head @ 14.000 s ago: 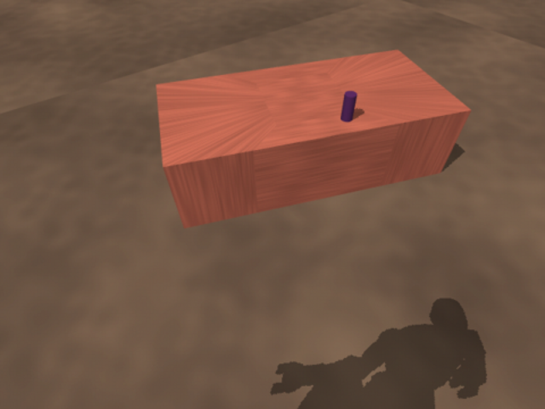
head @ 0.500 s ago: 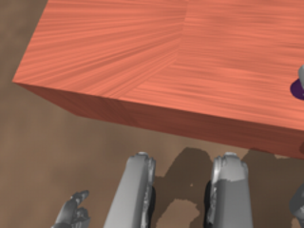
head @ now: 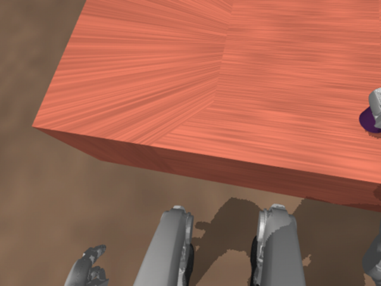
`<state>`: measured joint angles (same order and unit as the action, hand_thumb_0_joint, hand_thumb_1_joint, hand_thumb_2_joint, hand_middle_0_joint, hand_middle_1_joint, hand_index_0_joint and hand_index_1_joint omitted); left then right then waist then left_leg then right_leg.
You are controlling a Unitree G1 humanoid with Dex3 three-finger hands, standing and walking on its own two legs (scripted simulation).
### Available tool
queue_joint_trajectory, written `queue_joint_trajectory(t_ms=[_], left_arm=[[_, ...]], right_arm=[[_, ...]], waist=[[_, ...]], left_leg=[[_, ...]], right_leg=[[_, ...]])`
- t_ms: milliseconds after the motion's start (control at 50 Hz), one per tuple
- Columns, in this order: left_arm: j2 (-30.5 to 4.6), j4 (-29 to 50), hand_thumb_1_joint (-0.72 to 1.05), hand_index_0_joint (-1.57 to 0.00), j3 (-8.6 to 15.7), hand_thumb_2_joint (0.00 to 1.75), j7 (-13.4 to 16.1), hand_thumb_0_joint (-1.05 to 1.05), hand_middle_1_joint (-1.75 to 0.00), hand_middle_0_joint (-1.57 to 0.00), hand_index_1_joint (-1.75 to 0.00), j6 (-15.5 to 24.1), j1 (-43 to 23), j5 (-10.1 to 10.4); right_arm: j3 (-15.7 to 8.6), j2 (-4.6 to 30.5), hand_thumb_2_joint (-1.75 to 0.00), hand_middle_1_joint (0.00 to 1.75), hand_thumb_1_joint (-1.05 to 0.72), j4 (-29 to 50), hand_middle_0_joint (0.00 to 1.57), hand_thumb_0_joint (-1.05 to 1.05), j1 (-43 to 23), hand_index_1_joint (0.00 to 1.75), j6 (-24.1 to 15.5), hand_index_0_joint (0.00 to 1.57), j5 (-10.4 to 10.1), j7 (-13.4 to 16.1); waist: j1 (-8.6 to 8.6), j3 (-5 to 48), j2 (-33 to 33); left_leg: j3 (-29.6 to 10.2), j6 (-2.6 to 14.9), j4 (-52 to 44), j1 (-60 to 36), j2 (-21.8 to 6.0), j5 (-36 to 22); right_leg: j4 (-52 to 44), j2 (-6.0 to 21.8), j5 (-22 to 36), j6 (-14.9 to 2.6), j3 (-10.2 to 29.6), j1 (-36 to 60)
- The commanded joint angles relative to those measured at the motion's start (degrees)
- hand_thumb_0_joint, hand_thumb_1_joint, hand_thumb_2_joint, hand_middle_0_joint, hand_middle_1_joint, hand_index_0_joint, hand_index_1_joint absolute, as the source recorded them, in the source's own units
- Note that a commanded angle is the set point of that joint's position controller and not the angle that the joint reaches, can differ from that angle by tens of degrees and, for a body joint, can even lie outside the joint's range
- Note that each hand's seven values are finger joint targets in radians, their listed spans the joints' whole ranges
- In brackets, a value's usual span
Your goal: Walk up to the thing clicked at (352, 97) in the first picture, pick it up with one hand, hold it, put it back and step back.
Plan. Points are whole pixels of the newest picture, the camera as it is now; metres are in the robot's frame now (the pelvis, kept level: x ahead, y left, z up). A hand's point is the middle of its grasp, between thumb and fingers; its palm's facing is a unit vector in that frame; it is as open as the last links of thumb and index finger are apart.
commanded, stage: settle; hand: right
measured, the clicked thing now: out of the picture +0.46 -0.33 -0.01
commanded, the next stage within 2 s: lift in 0.40 s
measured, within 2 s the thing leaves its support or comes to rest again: neither
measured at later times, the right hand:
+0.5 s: hand out of the picture +0.47 -0.32 +0.04, palm faces +0.37 +0.93 -0.01, open 7.3 cm
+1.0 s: hand out of the picture +0.43 -0.30 +0.10, palm faces +0.37 +0.93 -0.01, open 7.3 cm
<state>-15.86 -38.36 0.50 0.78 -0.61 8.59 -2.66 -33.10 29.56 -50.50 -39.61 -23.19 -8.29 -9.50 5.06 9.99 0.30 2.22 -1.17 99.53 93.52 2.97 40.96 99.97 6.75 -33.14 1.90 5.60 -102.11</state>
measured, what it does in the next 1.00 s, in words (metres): rises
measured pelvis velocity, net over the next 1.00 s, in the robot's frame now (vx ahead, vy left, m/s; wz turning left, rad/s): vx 0.02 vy -0.01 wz -0.05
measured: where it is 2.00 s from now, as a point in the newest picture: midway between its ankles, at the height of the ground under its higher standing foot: (219, 280)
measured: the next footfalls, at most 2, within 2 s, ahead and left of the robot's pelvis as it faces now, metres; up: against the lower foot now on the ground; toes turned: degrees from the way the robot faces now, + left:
none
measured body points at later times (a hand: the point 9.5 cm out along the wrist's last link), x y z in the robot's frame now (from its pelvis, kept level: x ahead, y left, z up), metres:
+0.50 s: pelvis +0.01 -0.01 +0.03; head +0.20 -0.06 +0.44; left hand +0.14 +0.26 -0.09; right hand +0.44 -0.37 +0.04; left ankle +0.04 +0.13 -0.49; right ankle +0.08 -0.14 -0.49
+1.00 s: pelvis +0.02 -0.01 +0.08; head +0.17 -0.05 +0.50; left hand +0.15 +0.25 -0.04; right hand +0.40 -0.34 +0.10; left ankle +0.04 +0.13 -0.49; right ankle +0.08 -0.14 -0.49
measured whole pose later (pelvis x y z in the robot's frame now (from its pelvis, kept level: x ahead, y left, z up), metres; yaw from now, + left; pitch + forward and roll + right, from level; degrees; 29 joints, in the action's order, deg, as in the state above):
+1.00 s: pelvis +0.02 -0.01 +0.08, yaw -3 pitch +28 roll +5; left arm -13.4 -39.3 0.5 1.5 0.5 9.8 -2.3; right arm -26.2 20.3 -41.6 -28.8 -24.2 -8.1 -4.8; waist 3.6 9.7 0.7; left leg 1.8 -1.6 81.6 73.3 1.6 36.6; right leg 83.2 5.7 -29.9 1.2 3.7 -81.9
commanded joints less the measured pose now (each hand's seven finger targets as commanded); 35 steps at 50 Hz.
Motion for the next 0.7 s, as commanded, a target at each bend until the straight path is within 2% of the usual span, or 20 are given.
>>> queue_joint_trajectory(t_ms=[0, 20, 40, 60, 100, 120, 140, 160, 180, 280, 300, 320, 340, 420, 460, 520, 560, 600, 640, 680], left_arm=[[-10.9, 3.4, 0.93, -0.21, 4.0, 0.87, 0.9, 0.0, -0.3, -0.2, -0.29, 1.2, 7.7, -0.4], [-10.0, 3.6, 0.93, -0.21, 3.2, 0.86, 0.8, 0.0, -0.31, -0.2, -0.29, 1.4, 7.1, -0.3], [-11.5, 3.2, 0.92, -0.21, 4.4, 0.87, 1.1, 0.0, -0.3, -0.2, -0.29, 1.3, 8.1, -0.2], [-11.7, 2.9, 0.92, -0.21, 4.4, 0.87, 1.1, 0.0, -0.3, -0.2, -0.29, 1.3, 8.0, -0.4], [-11.0, 3.3, 0.93, -0.21, 3.9, 0.86, 0.9, 0.0, -0.31, -0.2, -0.29, 1.4, 7.6, -0.6], [-10.6, 3.5, 0.93, -0.21, 3.8, 0.86, 0.9, 0.0, -0.31, -0.2, -0.29, 1.5, 7.4, -0.5], [-11.3, 3.1, 0.93, -0.21, 4.3, 0.87, 1.1, 0.0, -0.3, -0.2, -0.29, 1.4, 8.1, -0.5], [-11.2, 3.0, 0.93, -0.21, 4.1, 0.87, 1.1, 0.0, -0.3, -0.2, -0.29, 1.4, 8.2, -0.5], [-10.2, 3.3, 0.93, -0.21, 3.3, 0.87, 0.9, 0.0, -0.31, -0.2, -0.29, 1.5, 7.6, -0.5], [-10.5, 3.5, 0.93, -0.21, 3.9, 0.86, 1.1, 0.0, -0.3, -0.2, -0.29, 1.5, 7.8, -0.5], [-10.2, 2.9, 0.93, -0.21, 3.7, 0.86, 1.1, 0.0, -0.31, -0.2, -0.29, 1.6, 8.3, -0.5], [-10.3, 3.0, 0.93, -0.21, 3.9, 0.87, 1.1, 0.0, -0.31, -0.2, -0.29, 1.6, 8.1, -0.6], [-10.5, 2.7, 0.93, -0.21, 3.9, 0.86, 1.1, 0.0, -0.3, -0.2, -0.29, 1.5, 8.2, -0.6], [-9.8, 2.7, 0.93, -0.21, 3.6, 0.87, 0.9, 0.0, -0.31, -0.2, -0.29, 1.5, 8.2, -0.7], [-10.2, 2.7, 0.93, -0.21, 3.8, 0.87, 0.9, 0.0, -0.3, -0.2, -0.29, 1.5, 8.3, -0.8], [-10.1, 3.0, 0.94, -0.24, 3.8, 0.86, 0.6, 0.0, -0.33, -0.21, -0.3, 1.4, 8.2, -1.0], [-10.3, 3.1, 0.93, -0.23, 4.0, 0.87, 0.6, 0.0, -0.32, -0.21, -0.3, 1.3, 8.4, -1.0], [-10.1, 3.4, 0.95, -0.23, 4.0, 0.86, 0.5, 0.0, -0.32, -0.21, -0.3, 1.4, 7.8, -0.9], [-10.0, 3.6, 0.94, -0.23, 4.2, 0.87, 0.8, 0.0, -0.32, -0.21, -0.3, 1.4, 8.0, -0.7], [-9.5, 4.0, 0.94, -0.23, 4.1, 0.86, 0.9, 0.0, -0.32, -0.21, -0.3, 1.4, 7.9, -0.6]], right_arm=[[-0.6, 15.4, -1.29, 1.39, -0.39, 13.8, 1.29, 0.0, -19.2, 1.39, -5.7, 1.33, -1.2, -0.6], [-1.2, 15.6, -1.29, 1.38, -0.38, 13.6, 1.28, 0.0, -19.3, 1.38, -6.0, 1.32, -1.5, -0.7], [-2.8, 18.8, -1.29, 1.38, -0.37, 16.3, 1.27, 0.0, -20.7, 1.38, -6.4, 1.31, -1.4, -0.2], [-2.9, 19.4, -1.29, 1.38, -0.36, 15.9, 1.25, 0.0, -20.2, 1.38, -6.6, 1.3, -1.1, -0.1], [-0.9, 15.8, -1.3, 1.38, -0.39, 15.4, 1.27, 0.0, -20.2, 1.38, -6.7, 1.31, -1.2, -0.4], [-0.7, 15.9, -1.3, 1.39, -0.37, 15.7, 1.26, 0.0, -20.6, 1.39, -6.8, 1.3, -1.3, -0.3], [-2.7, 18.9, -1.32, 1.4, -0.39, 16.5, 1.27, 0.0, -21.5, 1.4, -7.0, 1.31, -1.1, 0.1], [-2.3, 18.5, -1.32, 1.4, -0.39, 14.8, 1.26, 0.0, -19.8, 1.4, -6.8, 1.31, -0.7, 0.2], [-0.6, 15.3, -1.32, 1.4, -0.4, 12.4, 1.27, 0.0, -18.5, 1.4, -6.6, 1.31, -0.8, -0.1], [-1.2, 16.9, -1.35, 1.42, -0.41, 15.3, 1.26, 0.0, -20.4, 1.42, -7.1, 1.3, -0.9, 0.4], [-0.2, 14.0, -1.36, 1.43, -0.41, 11.6, 1.27, 0.0, -18.1, 1.43, -6.7, 1.31, -1.0, 0.1], [-1.1, 15.9, -1.35, 1.42, -0.42, 15.1, 1.27, 0.0, -19.5, 1.42, -7.3, 1.31, -1.1, 0.4], [-0.8, 16.5, -1.36, 1.43, -0.41, 15.7, 1.26, 0.0, -21.2, 1.43, -7.5, 1.31, -0.9, 0.3], [0.0, 13.5, -1.38, 1.44, -0.46, 12.2, 1.28, 0.0, -18.8, 1.44, -7.4, 1.32, -0.8, 0.3], [-1.4, 16.0, -1.37, 1.44, -0.44, 13.6, 1.27, 0.0, -18.5, 1.44, -7.9, 1.31, -0.6, 0.5], [-0.3, 13.8, -1.31, 1.41, -0.35, 14.6, 1.29, 0.0, -19.0, 1.41, -8.2, 1.32, -0.8, 0.5], [-1.2, 15.5, -1.3, 1.39, -0.36, 15.3, 1.28, 0.0, -18.6, 1.39, -8.3, 1.31, -0.2, 0.9], [0.0, 12.8, -1.29, 1.38, -0.36, 15.6, 1.26, 0.0, -17.7, 1.38, -8.1, 1.29, -0.6, 0.6], [-0.8, 14.6, -1.3, 1.39, -0.35, 17.1, 1.27, 0.0, -17.5, 1.39, -8.0, 1.3, -0.5, 1.2], [-0.3, 13.5, -1.32, 1.42, -0.37, 18.3, 1.3, 0.0, -15.7, 1.42, -7.7, 1.33, -0.6, 1.8]], waist=[[-0.38, 36.5, 11.7], [-0.68, 36.3, 11.8], [-1.18, 38.1, 11.8], [-1.49, 37.8, 12.7], [-0.76, 37.6, 13.0], [-0.92, 38.3, 13.1], [-1.09, 38.2, 12.5], [-0.93, 37.2, 12.3], [-0.43, 35.6, 11.9], [-0.74, 37.3, 11.2], [0.35, 36.1, 9.6], [-0.78, 37.0, 11.1], [-0.63, 37.3, 12.0], [-0.14, 35.8, 10.7], [-1.08, 36.3, 11.0], [-0.9, 37.2, 11.6], [-1.34, 38.4, 12.4], [-1.22, 37.0, 12.8], [-1.42, 38.3, 11.4], [-1.56, 38.6, 9.3]], left_leg=[[1.5, 3.15, -13.5, -10.3, 1.0, -17.9], [1.2, 3.01, -14.3, -10.8, 0.9, -18.4], [1.3, 3.17, -14.4, -11.2, 1.1, -17.8], [1.3, 3.25, -14.2, -11.0, 0.9, -17.5], [1.5, 3.14, -14.3, -10.5, 0.8, -18.0], [1.2, 3.15, -15.1, -11.6, 0.8, -18.4], [1.3, 3.12, -15.6, -11.8, 0.9, -17.8], [1.4, 3.14, -15.8, -12.3, 0.9, -17.4], [1.4, 3.06, -15.9, -12.1, 0.7, -17.5], [0.8, 2.91, -18.1, -15.7, 0.8, -19.2], [1.2, 2.73, -17.8, -15.0, 0.8, -20.3], [1.0, 2.99, -17.7, -15.1, 0.8, -20.0], [0.8, 2.95, -18.1, -15.3, 0.7, -20.2], [1.2, 2.91, -18.3, -15.6, 0.8, -21.0], [1.3, 3.0, -18.2, -15.6, 0.8, -21.3], [1.2, 2.99, -18.1, -15.7, 0.7, -22.4], [1.3, 3.06, -18.6, -16.0, 0.8, -21.9], [1.4, 3.1, -18.8, -15.1, 0.6, -20.3], [1.1, 2.91, -20.9, -19.1, 0.6, -21.0], [0.8, 2.65, -22.3, -22.1, 0.7, -22.2]], right_leg=[[-10.9, -1.7, 15.5, -3.24, -0.7, 38.9], [-10.9, -1.9, 15.6, -3.34, -1.0, 38.5], [-11.4, -1.8, 15.4, -3.39, -0.8, 39.8], [-12.0, -1.8, 15.6, -3.13, -0.6, 40.6], [-12.3, -1.7, 16.6, -3.05, -0.3, 42.0], [-12.4, -1.8, 16.8, -3.19, -0.6, 42.3], [-12.5, -1.8, 16.0, -3.25, -0.8, 42.1], [-13.3, -2.0, 15.3, -3.09, -0.7, 41.7], [-13.8, -2.0, 15.1, -3.0, -0.5, 41.1], [-13.9, -2.2, 15.9, -3.54, -1.5, 41.7], [-13.5, -2.1, 17.6, -3.52, -1.1, 42.2], [-14.0, -2.2, 17.6, -3.45, -1.3, 42.3], [-13.9, -2.2, 18.0, -3.43, -1.5, 43.1], [-14.7, -2.3, 19.0, -3.31, -1.2, 43.4], [-15.2, -2.2, 20.1, -3.25, -0.8, 44.2], [-15.5, -2.1, 22.5, -3.19, -0.6, 46.4], [-16.1, -2.1, 22.9, -3.1, -0.6, 48.6], [-17.4, -1.9, 21.1, -2.82, 0.0, 48.9], [-17.6, -2.4, 19.4, -3.25, -1.1, 47.8], [-18.0, -2.7, 19.0, -3.59, -1.9, 46.6]])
